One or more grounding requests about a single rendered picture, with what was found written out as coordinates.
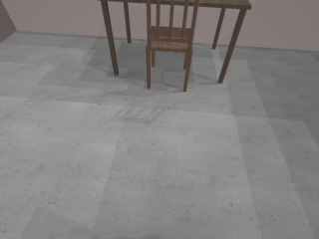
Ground table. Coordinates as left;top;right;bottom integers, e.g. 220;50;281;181
98;0;252;84

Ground chair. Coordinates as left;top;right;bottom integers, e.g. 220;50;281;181
146;0;199;92

